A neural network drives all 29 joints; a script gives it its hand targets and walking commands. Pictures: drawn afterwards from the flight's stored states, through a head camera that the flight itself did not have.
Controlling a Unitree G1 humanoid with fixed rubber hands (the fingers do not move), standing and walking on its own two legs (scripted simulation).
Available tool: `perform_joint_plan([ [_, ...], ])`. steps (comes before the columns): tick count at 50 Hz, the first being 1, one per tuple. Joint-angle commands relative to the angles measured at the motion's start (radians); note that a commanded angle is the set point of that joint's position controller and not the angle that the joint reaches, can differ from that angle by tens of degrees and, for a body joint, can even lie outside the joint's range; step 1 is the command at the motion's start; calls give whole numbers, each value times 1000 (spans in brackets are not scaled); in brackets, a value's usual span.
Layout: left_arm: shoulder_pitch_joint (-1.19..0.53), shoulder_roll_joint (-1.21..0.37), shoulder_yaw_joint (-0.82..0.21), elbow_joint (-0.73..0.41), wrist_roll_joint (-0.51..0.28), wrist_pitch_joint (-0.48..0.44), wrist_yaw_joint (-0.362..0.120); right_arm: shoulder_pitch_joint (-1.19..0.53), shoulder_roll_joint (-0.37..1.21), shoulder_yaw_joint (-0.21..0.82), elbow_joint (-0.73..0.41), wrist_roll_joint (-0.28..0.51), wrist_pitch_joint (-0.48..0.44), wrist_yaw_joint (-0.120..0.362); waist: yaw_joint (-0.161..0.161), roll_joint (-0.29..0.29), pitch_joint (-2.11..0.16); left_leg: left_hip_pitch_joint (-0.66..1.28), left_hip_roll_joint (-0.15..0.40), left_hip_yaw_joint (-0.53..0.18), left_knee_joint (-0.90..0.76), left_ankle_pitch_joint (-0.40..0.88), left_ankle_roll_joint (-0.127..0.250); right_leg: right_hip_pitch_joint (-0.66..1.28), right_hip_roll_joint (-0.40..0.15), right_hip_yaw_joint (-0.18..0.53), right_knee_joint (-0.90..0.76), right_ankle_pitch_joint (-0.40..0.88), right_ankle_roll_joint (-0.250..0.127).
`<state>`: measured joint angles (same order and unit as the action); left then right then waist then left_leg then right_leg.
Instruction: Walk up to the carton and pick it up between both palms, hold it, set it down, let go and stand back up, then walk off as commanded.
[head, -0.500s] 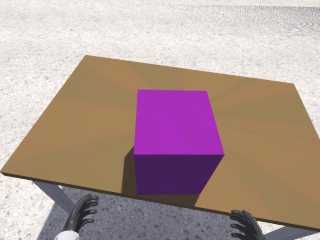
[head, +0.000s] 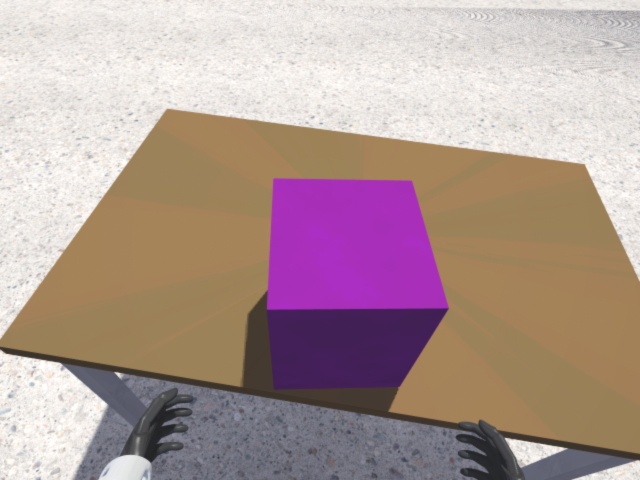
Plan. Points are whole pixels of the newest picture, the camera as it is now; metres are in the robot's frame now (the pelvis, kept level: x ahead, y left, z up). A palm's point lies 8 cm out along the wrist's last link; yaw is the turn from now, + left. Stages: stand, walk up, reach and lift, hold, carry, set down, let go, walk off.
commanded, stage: set down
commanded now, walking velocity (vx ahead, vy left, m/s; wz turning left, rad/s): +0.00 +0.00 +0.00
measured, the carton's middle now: (340, 289) +0.38 +0.01 -0.02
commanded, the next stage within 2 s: let go in 0.02 s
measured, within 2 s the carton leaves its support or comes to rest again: neither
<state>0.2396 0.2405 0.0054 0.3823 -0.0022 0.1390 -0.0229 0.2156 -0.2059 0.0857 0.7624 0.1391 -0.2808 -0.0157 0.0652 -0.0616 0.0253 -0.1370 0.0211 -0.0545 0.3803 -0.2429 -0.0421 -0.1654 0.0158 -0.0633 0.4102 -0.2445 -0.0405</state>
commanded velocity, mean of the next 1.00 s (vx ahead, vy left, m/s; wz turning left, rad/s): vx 0.00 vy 0.00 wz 0.00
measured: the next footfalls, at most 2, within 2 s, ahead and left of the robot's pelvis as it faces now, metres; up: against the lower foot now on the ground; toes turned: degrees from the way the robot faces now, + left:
none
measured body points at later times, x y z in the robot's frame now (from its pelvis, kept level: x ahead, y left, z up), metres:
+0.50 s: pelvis +0.00 +0.00 +0.00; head +0.02 +0.02 +0.45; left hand +0.16 +0.24 -0.08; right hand +0.17 -0.22 -0.09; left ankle -0.02 +0.15 -0.74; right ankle -0.02 -0.09 -0.74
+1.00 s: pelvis +0.00 +0.03 +0.00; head -0.01 +0.06 +0.45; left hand +0.08 +0.33 -0.13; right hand +0.14 -0.22 -0.10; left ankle -0.02 +0.15 -0.74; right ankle -0.02 -0.09 -0.74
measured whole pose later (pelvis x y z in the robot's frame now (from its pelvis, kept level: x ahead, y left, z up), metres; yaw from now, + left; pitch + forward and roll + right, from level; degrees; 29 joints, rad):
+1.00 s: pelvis +0.00 +0.03 +0.00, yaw +0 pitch -1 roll -1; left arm 0.24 0.36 0.04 0.83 0.00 -0.02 -0.01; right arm 0.18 -0.25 0.06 0.83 0.07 -0.02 -0.02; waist 0.06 -0.05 -0.01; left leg -0.18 0.01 -0.05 0.49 -0.30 0.00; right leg -0.16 0.00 -0.06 0.43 -0.25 -0.01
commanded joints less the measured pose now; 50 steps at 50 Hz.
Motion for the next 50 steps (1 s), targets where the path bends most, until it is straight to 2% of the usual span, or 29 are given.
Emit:
perform_joint_plan([
  [1,-90,101,23,-114,-25,-8,4,-79,-44,-150,-50,-122,-14,-11,-115,59,-69,100,-34,107,-22,195,24,65,-31,41,-101,238,49],
  [2,-96,97,17,-96,-23,-6,4,-88,-51,-156,-32,-123,-10,-10,-122,78,-52,106,-35,109,-24,206,18,56,-27,32,-104,232,49],
  [3,-86,100,13,-104,-23,-5,4,-90,-37,-149,-49,-122,-10,-10,-113,65,-61,101,-33,106,-21,200,21,65,-29,38,-101,241,50],
  [9,-83,95,18,-107,0,-9,14,-86,-68,-148,-2,-122,-8,2,-120,78,-91,96,-36,102,-7,242,17,98,-22,33,-81,322,46],
  [12,-83,91,22,-94,1,-2,11,-91,-72,-145,2,-125,-6,-1,-114,72,-90,90,-33,96,-9,239,16,110,-19,31,-81,326,45],
  [13,-86,86,14,-100,9,-6,17,-103,-75,-154,-11,-124,-7,4,-119,99,-87,90,-35,92,-4,222,10,102,-18,28,-76,310,47],
  [17,-83,88,11,-118,0,-13,21,-117,-80,-163,-9,-120,-19,5,-111,85,-120,98,-32,90,3,262,8,98,-12,21,-70,316,44],
  [22,-79,84,6,-106,7,-17,25,-104,-88,-161,10,-122,-15,12,-122,99,-113,93,-34,89,9,273,3,107,-9,19,-64,337,43],
  [23,-75,68,2,-83,11,-14,26,-113,-96,-162,19,-130,-11,14,-112,101,-98,90,-30,86,5,263,2,104,-10,16,-63,323,43],
  [25,-93,80,-1,-93,8,-13,23,-126,-100,-161,29,-133,-10,10,-121,76,-99,78,-30,85,6,243,6,109,-9,18,-63,325,47],
  [26,-95,80,1,-98,15,-11,25,-121,-99,-160,26,-133,-6,13,-120,95,-95,82,-32,88,5,241,4,103,-9,15,-58,311,43],
  [27,-90,82,-1,-92,11,-11,25,-121,-97,-159,17,-137,-7,15,-113,95,-96,88,-30,84,3,246,5,98,-8,18,-67,285,42],
  [28,-31,259,98,77,50,-93,46,-53,-304,-155,7,-207,101,-5,22,115,-140,-79,56,-24,79,388,55,181,-138,96,11,309,57],
  [29,15,283,97,108,45,-126,46,-73,-297,-158,-12,-195,150,-16,3,77,-199,-70,57,-15,104,346,61,188,-140,116,7,286,57],
  [30,17,295,100,146,50,-140,46,-118,-295,-155,-34,-199,175,-20,4,64,-153,-84,44,-13,103,307,53,143,-135,96,-6,294,69],
  [31,-6,274,96,145,47,-152,43,-83,-266,-141,-45,-189,188,-20,-12,67,-174,-117,54,-20,95,252,63,169,-158,117,-13,258,67],
  [32,-11,256,87,153,47,-166,35,-105,-274,-143,-49,-191,198,-17,-9,73,-154,-103,46,-21,96,236,60,128,-155,131,-29,229,56],
  [33,-39,252,81,176,54,-170,28,-84,-278,-137,-46,-189,204,-15,-33,49,-123,-90,44,-22,81,207,53,86,-143,119,-56,177,48],
  [34,-68,245,80,191,47,-177,24,-86,-290,-134,-40,-185,206,-11,-30,86,-84,-99,47,-34,68,202,60,60,-137,137,-63,145,29],
  [35,-61,243,77,209,54,-181,20,-94,-294,-138,-36,-192,208,-9,-24,106,-69,-86,49,-35,64,208,64,43,-143,128,-62,137,31],
  [37,-36,214,64,260,45,-188,15,-117,-315,-141,-38,-190,212,-8,-19,146,-68,-80,57,-52,74,217,76,49,-146,138,-52,204,23],
  [39,-20,252,75,314,47,-186,19,-132,-307,-140,-41,-189,221,-7,-16,156,-67,-67,56,-49,76,237,81,47,-148,152,-58,227,19],
  [41,-64,272,72,335,51,-193,16,-70,-301,-135,-16,-178,228,-10,-47,151,-87,-57,57,-55,71,211,79,70,-146,143,-54,204,15],
  [43,-42,272,72,368,40,-192,15,-98,-318,-137,-7,-186,227,-8,-25,154,-88,-39,76,-58,61,249,92,60,-144,138,-56,196,16],
  [44,-73,271,65,377,46,-193,15,-100,-324,-135,-14,-182,228,-10,-47,174,-124,-38,68,-61,62,252,79,88,-134,124,-51,204,20],
  [45,-55,275,70,396,43,-195,16,-87,-316,-135,-2,-178,231,-11,-32,153,-88,-42,70,-64,48,266,85,75,-137,137,-57,206,25],
  [48,-61,290,67,439,44,-194,16,-66,-307,-129,8,-178,230,-11,-52,206,-97,-32,77,-67,41,255,84,80,-140,133,-61,200,26],
  [49,-61,292,67,447,41,-194,15,-75,-323,-132,10,-174,231,-13,-45,217,-85,-40,72,-78,34,248,83,75,-136,137,-63,187,27],
  [50,-81,306,69,456,46,-195,14,-111,-309,-134,6,-184,231,-15,-41,182,-100,-46,75,-88,16,261,86,87,-129,122,-50,166,27],
])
